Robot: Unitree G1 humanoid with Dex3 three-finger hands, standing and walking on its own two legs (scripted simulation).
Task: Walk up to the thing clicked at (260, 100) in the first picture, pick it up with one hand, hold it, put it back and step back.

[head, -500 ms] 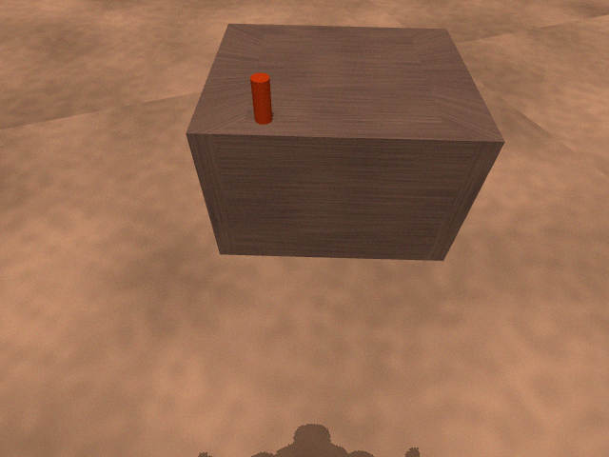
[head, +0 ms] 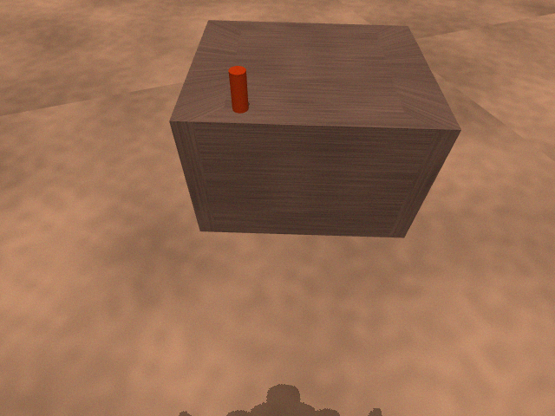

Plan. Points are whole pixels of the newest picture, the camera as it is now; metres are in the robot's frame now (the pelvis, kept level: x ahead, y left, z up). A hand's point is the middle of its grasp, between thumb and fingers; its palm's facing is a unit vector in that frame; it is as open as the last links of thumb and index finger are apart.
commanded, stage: stand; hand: left
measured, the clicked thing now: (239, 90) +1.03 +0.12 -0.12
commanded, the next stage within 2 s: walk up in 0.62 s
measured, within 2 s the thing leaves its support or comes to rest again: neither
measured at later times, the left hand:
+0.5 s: hand out of the picture +0.08 +0.26 -0.16, palm faces -0.03 -0.94 -0.33, open 7.4 cm
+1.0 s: hand out of the picture +0.14 +0.24 -0.15, palm faces -0.06 -0.90 -0.42, open 7.4 cm
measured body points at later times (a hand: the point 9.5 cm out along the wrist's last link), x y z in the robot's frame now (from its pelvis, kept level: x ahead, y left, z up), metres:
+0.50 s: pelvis +0.00 +0.01 +0.00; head +0.02 +0.01 +0.45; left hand +0.08 +0.30 -0.14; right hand +0.08 -0.29 -0.13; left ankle +0.00 +0.12 -0.75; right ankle +0.00 -0.13 -0.75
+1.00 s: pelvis +0.08 -0.05 -0.02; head +0.09 -0.07 +0.43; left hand +0.14 +0.28 -0.12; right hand +0.09 -0.39 -0.15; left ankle +0.02 +0.09 -0.70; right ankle +0.11 -0.18 -0.75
